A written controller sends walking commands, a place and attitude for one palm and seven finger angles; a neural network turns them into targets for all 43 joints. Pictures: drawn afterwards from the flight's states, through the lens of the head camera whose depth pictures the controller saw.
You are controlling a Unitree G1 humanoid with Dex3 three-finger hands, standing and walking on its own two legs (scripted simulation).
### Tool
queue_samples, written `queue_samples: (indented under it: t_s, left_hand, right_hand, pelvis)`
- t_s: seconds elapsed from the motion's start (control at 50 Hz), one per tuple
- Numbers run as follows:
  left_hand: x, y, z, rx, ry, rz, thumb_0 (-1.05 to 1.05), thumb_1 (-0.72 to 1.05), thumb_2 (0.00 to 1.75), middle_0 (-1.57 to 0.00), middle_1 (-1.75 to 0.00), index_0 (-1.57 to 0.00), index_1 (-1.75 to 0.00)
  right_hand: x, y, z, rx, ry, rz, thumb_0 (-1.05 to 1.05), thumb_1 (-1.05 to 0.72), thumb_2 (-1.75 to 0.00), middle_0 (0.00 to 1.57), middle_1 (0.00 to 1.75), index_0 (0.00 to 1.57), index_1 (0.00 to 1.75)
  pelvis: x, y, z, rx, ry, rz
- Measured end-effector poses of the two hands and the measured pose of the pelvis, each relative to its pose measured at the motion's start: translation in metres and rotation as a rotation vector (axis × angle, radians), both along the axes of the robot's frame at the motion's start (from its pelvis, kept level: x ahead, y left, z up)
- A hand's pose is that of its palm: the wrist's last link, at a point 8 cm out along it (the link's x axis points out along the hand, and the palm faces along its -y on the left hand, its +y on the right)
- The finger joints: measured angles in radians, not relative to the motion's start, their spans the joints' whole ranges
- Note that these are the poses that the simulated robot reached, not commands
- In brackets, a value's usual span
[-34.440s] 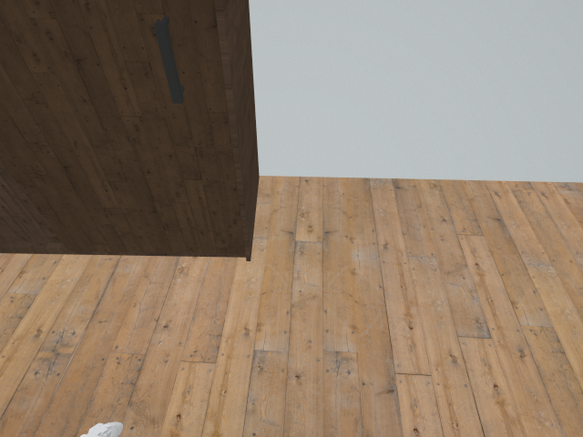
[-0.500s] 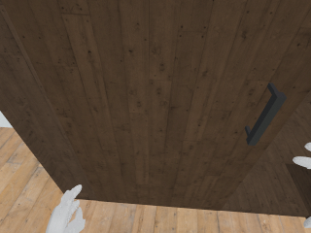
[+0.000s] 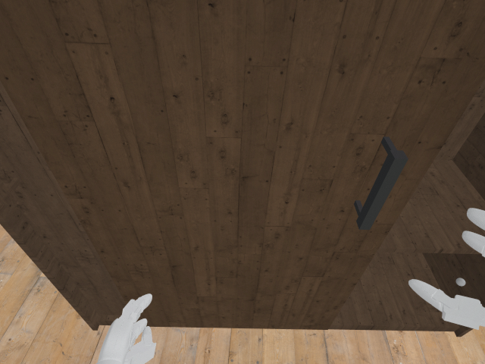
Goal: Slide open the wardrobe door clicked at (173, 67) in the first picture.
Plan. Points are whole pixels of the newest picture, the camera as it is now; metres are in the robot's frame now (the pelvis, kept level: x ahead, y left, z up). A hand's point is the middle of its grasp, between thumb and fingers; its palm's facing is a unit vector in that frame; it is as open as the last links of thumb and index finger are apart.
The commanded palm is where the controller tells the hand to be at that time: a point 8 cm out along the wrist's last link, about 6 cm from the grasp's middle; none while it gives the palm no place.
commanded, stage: draw the hand back to the body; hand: right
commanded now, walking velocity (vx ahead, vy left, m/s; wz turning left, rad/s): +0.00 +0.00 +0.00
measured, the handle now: (374, 185) +0.40 -0.26 +0.10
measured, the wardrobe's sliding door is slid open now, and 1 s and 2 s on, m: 0.53 0.53 0.53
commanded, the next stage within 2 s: step back with the hand held close in 0.70 s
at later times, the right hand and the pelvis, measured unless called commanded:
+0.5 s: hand (428, 260) +0.20 -0.22 +0.17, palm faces +0.43 +0.82 -0.37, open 7.7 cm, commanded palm +0.16 -0.26 +0.18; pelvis +0.02 +0.03 +0.01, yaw +1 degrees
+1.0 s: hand (430, 248) +0.21 -0.22 +0.18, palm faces +0.43 +0.79 -0.43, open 7.4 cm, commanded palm +0.16 -0.26 +0.18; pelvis +0.01 +0.04 +0.01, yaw +2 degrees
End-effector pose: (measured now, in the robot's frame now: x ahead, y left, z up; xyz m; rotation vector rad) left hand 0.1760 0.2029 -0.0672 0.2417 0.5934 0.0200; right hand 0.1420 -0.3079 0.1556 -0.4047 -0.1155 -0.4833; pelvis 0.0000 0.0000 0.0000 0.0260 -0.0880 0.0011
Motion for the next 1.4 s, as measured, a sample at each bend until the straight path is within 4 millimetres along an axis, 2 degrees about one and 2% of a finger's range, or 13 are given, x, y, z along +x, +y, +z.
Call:
queue_samples:
  t_s: [0.36,0.44,0.58,0.82,0.96,1.1,1.16,1.28,1.4]
  left_hand:
    - [0.006,0.047,0.004,0.028,0.035,0.063,0.01,0.90,0.90,-0.20,-0.30,-0.20,-0.30]
    - [0.009,0.054,0.004,0.024,0.034,0.069,0.01,0.90,0.90,-0.20,-0.30,-0.20,-0.30]
    - [0.015,0.061,0.005,0.020,0.037,0.064,0.01,0.90,0.90,-0.20,-0.30,-0.20,-0.30]
    - [0.021,0.064,0.004,0.012,0.042,0.051,0.01,0.90,0.90,-0.20,-0.30,-0.20,-0.30]
    - [0.018,0.064,0.005,0.020,0.079,0.073,0.01,0.90,0.90,-0.20,-0.30,-0.20,-0.30]
    - [-0.005,0.065,0.012,0.036,0.080,0.167,0.01,0.90,0.90,-0.20,-0.30,-0.20,-0.30]
    - [-0.020,0.061,0.014,0.057,0.091,0.187,0.01,0.90,0.90,-0.20,-0.30,-0.20,-0.30]
    - [-0.052,0.045,0.010,0.093,0.117,0.181,0.01,0.90,0.90,-0.20,-0.30,-0.20,-0.30]
    - [-0.070,0.023,-0.001,0.086,0.133,0.125,0.01,0.90,0.90,-0.20,-0.30,-0.20,-0.30]
  right_hand:
    - [0.013,0.037,0.033,-0.061,-0.058,0.071,0.01,-0.65,-0.78,0.22,0.44,0.22,0.44]
    - [0.014,0.044,0.033,-0.056,-0.058,0.075,0.01,-0.76,-0.83,0.21,0.37,0.22,0.38]
    - [0.016,0.053,0.028,-0.039,-0.026,0.072,0.01,-0.85,-0.88,0.21,0.32,0.21,0.32]
    - [0.013,0.060,0.031,-0.042,-0.020,0.066,0.02,-0.88,-0.89,0.21,0.30,0.21,0.31]
    - [0.022,0.047,0.048,-0.135,-0.079,0.063,0.02,-0.88,-0.89,0.21,0.30,0.21,0.30]
    - [0.022,0.048,0.030,-0.117,0.004,0.171,0.02,-0.89,-0.89,0.21,0.30,0.21,0.30]
    - [0.015,0.040,0.027,-0.129,0.010,0.200,0.02,-0.88,-0.89,0.21,0.30,0.21,0.30]
    - [-0.006,0.011,0.032,-0.195,-0.040,0.176,0.02,-0.88,-0.89,0.21,0.30,0.22,0.30]
    - [-0.039,-0.012,0.035,-0.236,-0.076,0.101,0.02,-0.88,-0.89,0.21,0.30,0.22,0.30]
  pelvis:
    - [0.014,0.022,0.006,-0.011,-0.020,0.016]
    - [0.016,0.029,0.007,-0.012,-0.022,0.018]
    - [0.018,0.039,0.008,-0.014,-0.024,0.018]
    - [0.018,0.046,0.009,-0.018,-0.027,0.013]
    - [0.010,0.042,0.008,-0.003,0.022,0.024]
    - [-0.004,0.024,0.006,-0.004,0.055,0.052]
    - [-0.013,0.016,0.005,0.001,0.059,0.051]
    - [-0.032,0.000,0.001,0.016,0.062,0.035]
    - [-0.050,-0.010,-0.003,0.026,0.081,-0.016]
